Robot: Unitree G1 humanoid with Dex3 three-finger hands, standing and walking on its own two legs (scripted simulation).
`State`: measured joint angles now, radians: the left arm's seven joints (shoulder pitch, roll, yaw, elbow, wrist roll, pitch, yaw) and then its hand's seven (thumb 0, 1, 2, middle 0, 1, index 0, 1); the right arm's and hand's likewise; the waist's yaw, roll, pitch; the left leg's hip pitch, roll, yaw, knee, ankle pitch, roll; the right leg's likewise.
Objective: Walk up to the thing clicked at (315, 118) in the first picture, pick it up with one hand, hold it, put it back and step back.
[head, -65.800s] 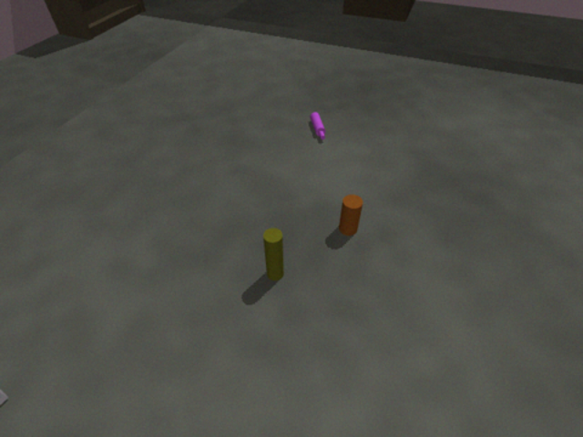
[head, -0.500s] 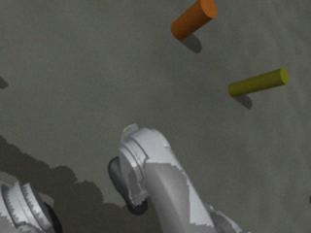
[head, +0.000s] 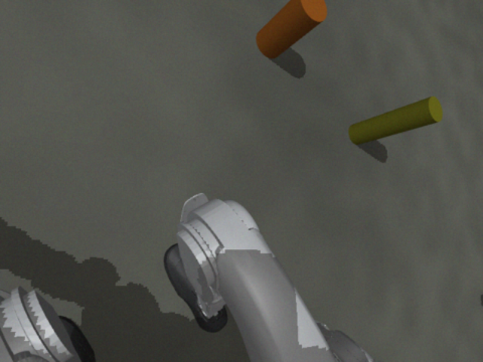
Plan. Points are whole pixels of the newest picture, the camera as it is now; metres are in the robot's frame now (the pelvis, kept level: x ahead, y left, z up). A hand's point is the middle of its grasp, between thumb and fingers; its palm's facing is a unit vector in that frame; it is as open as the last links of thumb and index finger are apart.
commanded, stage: open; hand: left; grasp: from above
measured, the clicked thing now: out of the picture +0.53 +0.30 -0.29
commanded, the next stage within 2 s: withdraw in 0.54 s
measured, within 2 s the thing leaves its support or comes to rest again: neither
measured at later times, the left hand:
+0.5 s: hand out of the picture +0.49 +0.32 -0.24, palm faces -0.44 -0.14 -0.89, open 13.9 cm
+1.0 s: hand out of the picture +0.54 +0.34 -0.15, palm faces -0.24 -0.08 -0.97, open 14.0 cm
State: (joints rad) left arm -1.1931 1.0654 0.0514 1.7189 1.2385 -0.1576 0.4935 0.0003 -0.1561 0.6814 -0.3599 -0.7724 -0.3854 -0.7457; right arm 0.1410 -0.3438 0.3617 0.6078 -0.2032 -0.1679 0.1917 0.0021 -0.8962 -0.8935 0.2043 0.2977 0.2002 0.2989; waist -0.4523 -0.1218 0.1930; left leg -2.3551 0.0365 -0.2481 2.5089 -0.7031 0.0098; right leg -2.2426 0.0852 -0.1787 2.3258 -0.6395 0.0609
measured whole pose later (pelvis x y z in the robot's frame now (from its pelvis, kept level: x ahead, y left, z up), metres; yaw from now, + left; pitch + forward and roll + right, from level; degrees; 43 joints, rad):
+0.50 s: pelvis +0.00 +0.00 +0.00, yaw +0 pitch +30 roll -15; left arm -1.18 1.08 0.06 1.70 1.24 -0.14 0.49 0.00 -0.47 0.95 -0.09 -1.01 -0.10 -1.00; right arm 0.14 -0.34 0.36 0.61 -0.21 -0.16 0.19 0.00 -0.89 -0.89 0.20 0.30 0.20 0.30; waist -0.45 -0.12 0.19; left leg -2.36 0.03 -0.25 2.51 -0.70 0.01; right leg -2.24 0.08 -0.18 2.32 -0.64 0.06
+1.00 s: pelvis +0.01 +0.00 +0.01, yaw +1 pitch +34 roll -14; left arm -1.14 0.96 0.07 1.40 1.22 -0.05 0.43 0.00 -0.50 0.99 -0.10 -1.00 -0.10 -1.00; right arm 0.19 -0.32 0.27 0.62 -0.18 -0.12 0.22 0.00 -0.91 -0.90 0.21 0.30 0.20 0.30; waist -0.39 -0.04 0.06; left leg -2.36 0.03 -0.23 2.47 -0.72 0.00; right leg -2.26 0.07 -0.17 2.30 -0.66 0.04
